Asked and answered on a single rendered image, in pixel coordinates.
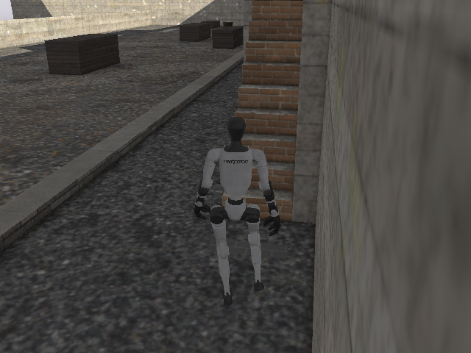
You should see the robot shin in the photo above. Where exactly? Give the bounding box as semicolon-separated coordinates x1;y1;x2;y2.
250;233;261;282
216;246;230;296

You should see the left robot hand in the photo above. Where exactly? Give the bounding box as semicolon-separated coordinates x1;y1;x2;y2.
194;204;210;220

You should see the right robot hand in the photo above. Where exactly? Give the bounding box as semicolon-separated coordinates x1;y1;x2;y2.
263;215;281;236

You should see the robot left forearm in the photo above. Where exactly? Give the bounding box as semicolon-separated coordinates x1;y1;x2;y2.
195;178;209;207

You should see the robot right forearm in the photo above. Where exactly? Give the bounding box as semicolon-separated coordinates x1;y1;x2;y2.
263;180;279;217

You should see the robot right shin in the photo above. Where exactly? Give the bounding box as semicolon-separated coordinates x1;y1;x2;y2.
250;233;261;282

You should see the robot left upper arm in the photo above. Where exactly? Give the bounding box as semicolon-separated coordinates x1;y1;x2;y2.
201;149;221;189

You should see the robot right upper arm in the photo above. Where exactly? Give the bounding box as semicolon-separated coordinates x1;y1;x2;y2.
251;149;270;191

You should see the robot left shin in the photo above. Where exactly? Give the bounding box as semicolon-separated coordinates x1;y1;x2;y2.
216;246;230;296

